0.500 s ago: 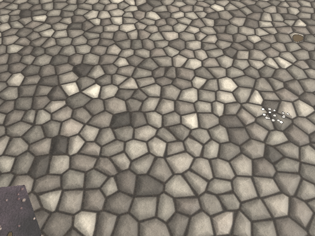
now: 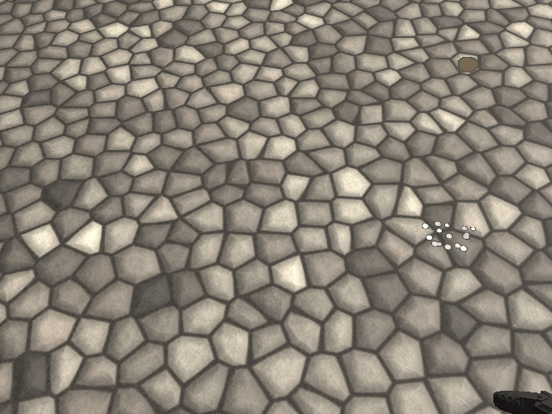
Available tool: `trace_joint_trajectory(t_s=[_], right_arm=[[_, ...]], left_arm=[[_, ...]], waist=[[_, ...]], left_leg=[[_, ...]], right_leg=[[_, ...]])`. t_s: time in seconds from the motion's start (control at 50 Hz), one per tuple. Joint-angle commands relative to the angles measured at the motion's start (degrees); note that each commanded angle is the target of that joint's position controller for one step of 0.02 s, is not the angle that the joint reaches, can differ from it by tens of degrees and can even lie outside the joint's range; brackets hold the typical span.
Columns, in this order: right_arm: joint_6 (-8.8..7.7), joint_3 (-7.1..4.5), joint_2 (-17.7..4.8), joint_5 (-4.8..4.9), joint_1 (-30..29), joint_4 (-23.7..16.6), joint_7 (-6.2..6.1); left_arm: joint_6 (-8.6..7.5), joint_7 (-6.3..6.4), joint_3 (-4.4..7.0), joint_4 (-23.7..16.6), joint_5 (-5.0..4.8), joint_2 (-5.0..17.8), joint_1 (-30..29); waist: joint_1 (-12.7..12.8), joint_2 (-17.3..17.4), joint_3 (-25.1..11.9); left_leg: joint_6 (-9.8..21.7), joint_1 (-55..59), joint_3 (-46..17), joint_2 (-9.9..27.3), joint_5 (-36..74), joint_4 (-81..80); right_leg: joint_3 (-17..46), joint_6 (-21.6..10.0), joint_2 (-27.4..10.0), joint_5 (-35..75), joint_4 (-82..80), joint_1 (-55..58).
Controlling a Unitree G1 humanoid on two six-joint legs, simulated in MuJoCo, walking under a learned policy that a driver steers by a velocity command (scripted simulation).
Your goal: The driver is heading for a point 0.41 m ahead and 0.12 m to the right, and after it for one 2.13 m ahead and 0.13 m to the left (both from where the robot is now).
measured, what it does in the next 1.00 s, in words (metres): walks ahead, turning right: left foot, then right foot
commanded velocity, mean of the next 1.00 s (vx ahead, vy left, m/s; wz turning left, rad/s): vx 0.31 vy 0.00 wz -0.32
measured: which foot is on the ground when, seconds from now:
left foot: up 0.00-0.10, down 0.12-0.64, up 0.66-1.00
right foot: down 0.00-0.14, up 0.16-0.60, down 0.62-1.00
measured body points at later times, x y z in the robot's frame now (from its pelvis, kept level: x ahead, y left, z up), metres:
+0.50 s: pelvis +0.26 +0.03 +0.00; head +0.30 +0.01 +0.45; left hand +0.53 +0.21 -0.09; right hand +0.21 -0.26 -0.13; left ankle +0.23 +0.15 -0.75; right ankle +0.37 -0.17 -0.69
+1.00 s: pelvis +0.39 -0.04 -0.01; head +0.41 -0.05 +0.44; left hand +0.62 +0.16 -0.11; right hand +0.40 -0.34 -0.13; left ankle +0.44 +0.09 -0.71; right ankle +0.41 -0.15 -0.75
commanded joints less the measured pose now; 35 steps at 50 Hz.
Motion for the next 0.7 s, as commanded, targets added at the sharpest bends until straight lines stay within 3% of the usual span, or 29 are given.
trace_joint_trajectory(t_s=[0.02,0.08,0.1,0.12,0.14,0.16,0.18,0.2,0.22,0.24,0.26,0.3,0.38,0.48,0.54,0.58,0.6,0.62,0.64,0.66,0.68,0.7], right_arm=[[-1.12,-0.72,-4.34,0.65,-5.58,-5.3,0.56],[-2.06,-1.46,-6.71,0.86,-3.38,-5.44,1.08],[-2.39,-1.88,-7.37,0.77,0.39,-4.52,1.01],[-2.71,-2.72,-9.19,0.03,6.61,-3.26,0.73],[-2.66,-3.55,-12.55,-0.68,15.74,-2.47,0.28],[-1.68,-4.47,-16.13,-1.16,19.72,-0.54,0.55],[-1.4,-3.25,-10.48,0.21,18.05,-1.81,0.81],[-1.01,-2.25,-6.66,0.4,15.4,-2.73,0.61],[-0.63,-1.84,-6.04,-0.15,12.55,-3.09,0.61],[-0.39,-1.58,-5.2,-0.53,10.85,-2.72,0.6],[-0.42,-1.22,-4.39,-0.91,10.19,-2.55,0.52],[-0.83,-1.49,-4.68,-0.39,10.24,-1.71,0.59],[-0.96,-2.5,-7.29,-0.14,11.3,-0.46,0.34],[0.81,-2.8,-9.1,0.24,11.19,-0.08,-0.72],[2.01,-3.27,-10.83,1.45,12.43,0.33,-1.12],[2.69,-3.9,-12.33,2.5,11.22,-0.31,-1.52],[2.97,-3.72,-11.81,2.86,11.41,-0.24,-1.57],[2.84,-2.95,-10.02,2.29,13.12,0.25,-1.3],[2.54,-0.72,-3.6,-1.63,15.59,-1.46,-0.58],[1.94,0.8,-3.29,-0.43,22.62,-1.07,0.52],[2.49,-0.84,-9.11,1.66,19.12,1.38,1.04],[3.05,-0.71,-8.51,2.7,14.67,-0.1,1.1]], left_arm=[[-0.19,0.51,2.29,-2.46,-0.45,9.1,1.96],[0.38,0.97,2.44,-2.93,-0.13,9.24,1.67],[0.54,1.0,2.27,-3.45,-0.02,8.73,0.89],[0.45,0.81,1.55,-4.24,0.26,6.8,0.28],[0.27,0.57,0.36,-5.54,1.21,3.72,0.68],[-0.4,0.48,-0.43,-7.29,-0.78,1.07,8.75],[-0.41,0.63,0.46,-5.69,-1.44,7.41,8.86],[-0.06,0.57,1.27,-6.34,-1.06,10.34,3.01],[0.24,0.69,1.36,-6.94,-0.52,9.77,-0.03],[0.26,0.59,1.53,-7.72,0.05,9.01,-1.87],[0.55,0.24,1.62,-7.96,-0.12,7.85,-1.63],[1.27,-0.14,1.23,-8.76,-0.67,5.52,-1.48],[1.7,-0.47,0.82,-11.29,-0.23,4.3,-5.29],[0.97,-2.26,0.13,-13.95,0.5,2.85,-12.53],[1.38,-3.46,0.71,-15.81,0.4,4.08,-14.22],[1.72,-3.8,2.01,-15.67,0.76,6.69,-10.32],[1.61,-3.64,3.01,-14.33,0.99,8.27,-4.77],[1.58,-2.63,4.13,-12.92,1.24,10.72,0.76],[1.76,-0.93,4.27,-12.83,2.0,15.09,3.23],[1.19,-1.14,2.73,-15.81,2.99,15.33,-0.9],[1.49,-1.69,1.28,-14.99,2.85,9.04,-0.08],[1.18,-2.1,0.5,-13.79,2.1,7.41,-3.31]], waist=[[0.32,-6.89,-1.1],[-1.64,-8.68,-1.89],[-3.81,-9.23,-3.11],[-6.81,-8.32,-7.62],[-10.21,-1.83,-15.92],[-6.05,18.34,-21.01],[-7.03,12.4,-17.48],[-8.54,6.17,-10.46],[-7.6,2.01,-6.28],[-6.58,1.81,-3.36],[-5.43,2.51,-2.29],[-4.79,4.44,-1.57],[-5.0,2.01,-0.99],[-6.85,1.88,0.57],[-6.69,3.27,-0.58],[-3.71,4.5,-3.13],[-0.59,3.13,-5.94],[2.43,-0.33,-9.17],[0.12,-14.45,-15.55],[-3.33,-17.27,-28.49],[0.51,-6.0,-28.87],[-0.51,-6.36,-20.14]], left_leg=[[0.37,8.43,1.93,-3.62,2.99,-5.23],[2.23,11.32,1.11,-3.78,-4.09,-7.58],[3.43,16.3,2.05,-4.06,-4.74,-9.46],[5.59,26.64,0.99,-1.9,-4.83,-9.56],[9.05,41.75,-8.39,7.94,-7.75,-8.21],[18.08,57.62,-35.59,19.91,-20.3,-14.1],[17.13,55.56,-38.94,20.2,-31.18,-15.94],[14.45,48.77,-28.81,17.54,-29.82,-16.58],[12.97,41.4,-21.19,14.99,-22.44,-17.73],[12.73,36.19,-16.49,13.15,-16.51,-19.06],[12.05,32.7,-11.77,11.29,-12.96,-20.72],[13.03,30.2,-6.43,10.61,-8.98,-23.29],[14.05,31.79,1.17,11.17,-0.71,-25.4],[11.17,31.22,13.21,8.2,16.24,-21.84],[9.87,35.51,14.52,9.82,21.15,-17.2],[8.65,37.31,15.08,10.28,30.73,-9.41],[7.6,35.82,15.47,9.07,30.91,-1.64],[5.06,30.15,16.57,6.07,22.73,9.29],[2.19,13.35,16.48,1.32,-23.21,28.53],[0.39,2.88,5.9,-4.19,-47.12,43.82],[0.37,4.59,-0.18,-0.87,-41.72,43.38],[0.6,1.82,1.16,0.88,-39.21,39.63]], right_leg=[[10.71,-7.01,-12.81,8.58,-3.1,-4.41],[15.65,-6.04,-14.82,10.05,2.59,0.45],[15.9,-5.18,-13.81,12.06,5.57,0.28],[14.0,-3.53,-10.79,14.23,13.13,-2.08],[8.6,-1.28,-6.67,5.33,29.23,-9.72],[1.98,2.12,0.37,-21.18,46.53,-30.61],[3.88,2.68,-4.99,-20.01,54.2,-37.14],[2.84,3.0,-7.02,-14.41,55.68,-38.68],[1.06,3.37,-9.01,-10.17,54.63,-36.61],[0.97,3.45,-10.56,-7.33,52.0,-35.45],[0.72,3.23,-12.0,-5.72,50.3,-32.9],[-0.87,3.73,-13.27,-4.52,47.62,-31.94],[-1.48,4.86,-14.1,3.24,39.29,-35.33],[-7.99,4.57,-11.14,15.79,22.27,-28.1],[-9.72,3.01,-9.37,12.71,17.55,-25.26],[-11.47,0.79,-6.44,7.4,15.36,-19.65],[-11.37,-0.9,-4.61,10.03,11.02,-11.59],[-9.26,-3.05,-4.76,21.4,6.24,-0.29],[7.57,-7.97,-19.57,52.62,12.48,17.14],[29.04,-21.28,-34.28,59.17,10.88,27.43],[20.83,-17.97,-29.92,51.1,8.23,21.12],[12.88,-14.8,-26.4,44.19,6.94,15.07]])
